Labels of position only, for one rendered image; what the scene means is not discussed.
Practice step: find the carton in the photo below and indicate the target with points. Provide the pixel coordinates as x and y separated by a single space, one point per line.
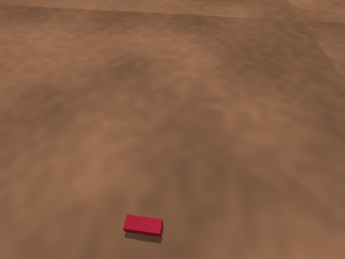
143 225

